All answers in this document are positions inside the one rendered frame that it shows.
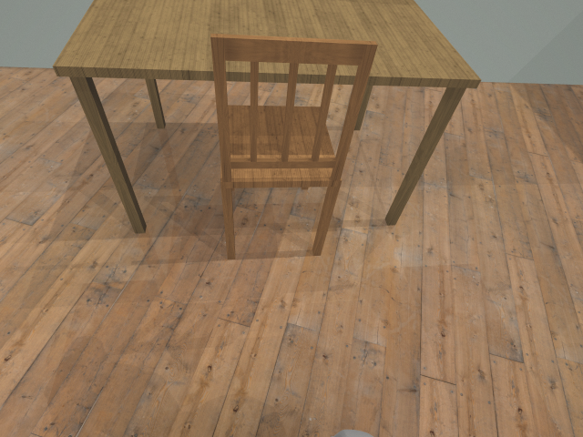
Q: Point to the table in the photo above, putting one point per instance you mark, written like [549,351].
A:
[170,39]

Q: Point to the chair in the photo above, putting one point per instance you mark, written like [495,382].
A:
[284,147]

